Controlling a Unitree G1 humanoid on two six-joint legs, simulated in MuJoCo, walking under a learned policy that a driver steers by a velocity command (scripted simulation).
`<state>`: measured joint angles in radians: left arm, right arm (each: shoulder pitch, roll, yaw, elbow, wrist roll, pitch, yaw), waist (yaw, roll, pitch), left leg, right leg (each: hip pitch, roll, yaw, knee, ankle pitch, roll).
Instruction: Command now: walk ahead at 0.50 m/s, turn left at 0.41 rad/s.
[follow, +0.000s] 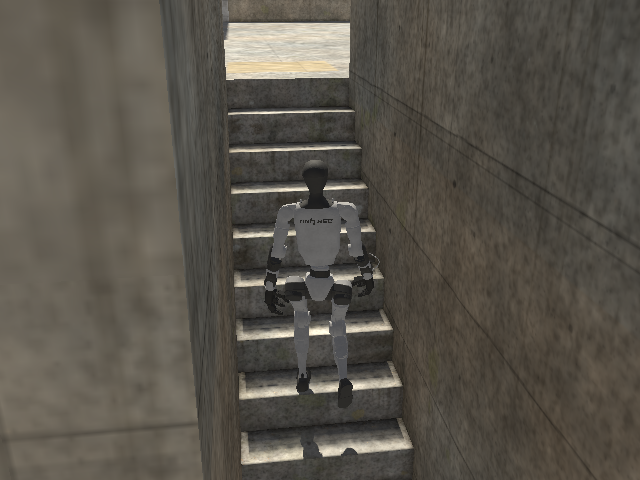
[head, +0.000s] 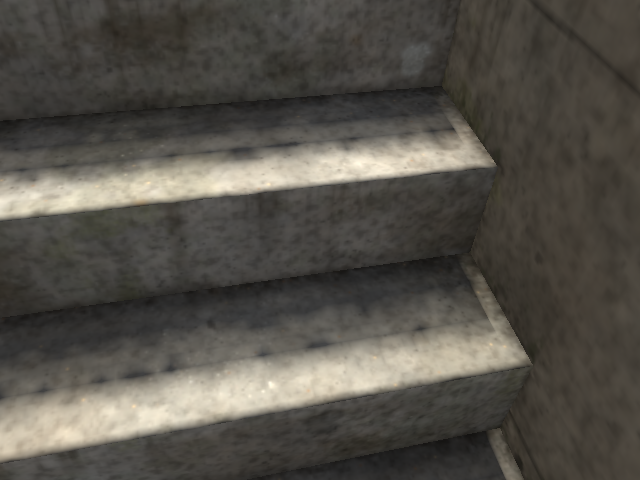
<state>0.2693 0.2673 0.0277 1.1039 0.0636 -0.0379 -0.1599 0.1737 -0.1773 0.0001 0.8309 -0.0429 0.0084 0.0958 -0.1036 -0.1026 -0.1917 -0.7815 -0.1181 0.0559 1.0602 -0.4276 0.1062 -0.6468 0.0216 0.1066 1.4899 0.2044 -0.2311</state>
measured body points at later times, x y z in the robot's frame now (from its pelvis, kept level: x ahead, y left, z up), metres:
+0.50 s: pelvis +0.21 -0.06 +0.18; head +0.20 -0.06 +0.63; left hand +0.33 +0.20 +0.09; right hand +0.38 -0.28 +0.05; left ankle +0.12 +0.07 -0.34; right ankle +0.33 -0.15 -0.46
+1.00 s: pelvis +0.30 -0.02 +0.26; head +0.30 -0.02 +0.71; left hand +0.33 +0.22 +0.13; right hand +0.50 -0.18 +0.14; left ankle +0.28 +0.09 -0.46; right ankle +0.33 -0.15 -0.45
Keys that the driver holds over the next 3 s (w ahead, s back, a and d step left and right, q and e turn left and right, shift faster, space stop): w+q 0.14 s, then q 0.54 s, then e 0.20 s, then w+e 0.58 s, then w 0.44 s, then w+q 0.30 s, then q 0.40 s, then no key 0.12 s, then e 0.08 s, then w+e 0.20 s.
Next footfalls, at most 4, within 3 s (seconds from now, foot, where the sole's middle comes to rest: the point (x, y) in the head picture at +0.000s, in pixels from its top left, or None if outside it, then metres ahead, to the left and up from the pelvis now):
0.34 right None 0.37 -0.15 -0.50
0.78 left None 0.32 0.11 -0.50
1.18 right None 0.38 -0.17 -0.50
1.54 left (233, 337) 0.61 0.09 -0.30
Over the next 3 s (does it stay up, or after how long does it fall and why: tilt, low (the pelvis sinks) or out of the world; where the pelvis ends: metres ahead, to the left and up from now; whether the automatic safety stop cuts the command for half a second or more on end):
stays up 1.02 0.12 0.85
